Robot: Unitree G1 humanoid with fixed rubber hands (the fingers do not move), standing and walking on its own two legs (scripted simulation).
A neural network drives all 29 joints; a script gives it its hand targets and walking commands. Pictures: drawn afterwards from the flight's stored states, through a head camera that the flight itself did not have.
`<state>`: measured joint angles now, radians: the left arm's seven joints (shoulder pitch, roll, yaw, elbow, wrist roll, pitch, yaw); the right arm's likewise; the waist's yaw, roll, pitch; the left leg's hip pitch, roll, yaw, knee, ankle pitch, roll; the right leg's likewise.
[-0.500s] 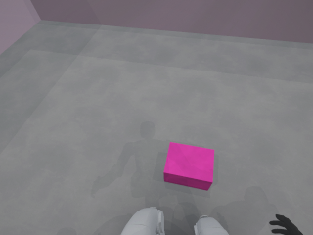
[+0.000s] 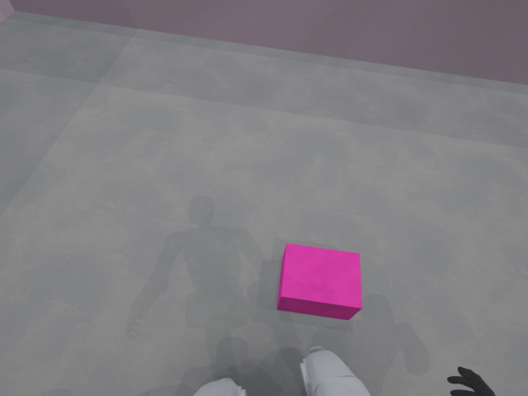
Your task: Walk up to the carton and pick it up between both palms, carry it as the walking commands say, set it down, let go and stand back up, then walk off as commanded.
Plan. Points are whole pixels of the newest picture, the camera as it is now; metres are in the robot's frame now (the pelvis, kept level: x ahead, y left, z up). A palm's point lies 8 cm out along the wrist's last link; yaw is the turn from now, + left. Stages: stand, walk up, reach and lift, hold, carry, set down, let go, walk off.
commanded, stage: walk up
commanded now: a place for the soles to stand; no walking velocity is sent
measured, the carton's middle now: (317, 281) +0.50 -0.23 -0.67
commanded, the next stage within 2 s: none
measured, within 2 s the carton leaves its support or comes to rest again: neither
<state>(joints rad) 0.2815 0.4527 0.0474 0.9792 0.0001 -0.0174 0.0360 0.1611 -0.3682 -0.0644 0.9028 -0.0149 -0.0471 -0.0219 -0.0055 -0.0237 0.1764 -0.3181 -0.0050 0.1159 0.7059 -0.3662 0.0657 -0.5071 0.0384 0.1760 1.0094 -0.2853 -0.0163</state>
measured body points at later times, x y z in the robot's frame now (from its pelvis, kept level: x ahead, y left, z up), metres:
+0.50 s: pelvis +0.02 -0.08 -0.02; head +0.06 -0.09 +0.43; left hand +0.09 +0.24 -0.13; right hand +0.09 -0.40 -0.13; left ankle +0.01 +0.02 -0.71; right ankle +0.10 -0.22 -0.72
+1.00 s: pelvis +0.03 -0.11 -0.02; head +0.06 -0.10 +0.43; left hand +0.14 +0.20 -0.14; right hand +0.08 -0.44 -0.12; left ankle +0.06 -0.02 -0.72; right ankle +0.09 -0.26 -0.72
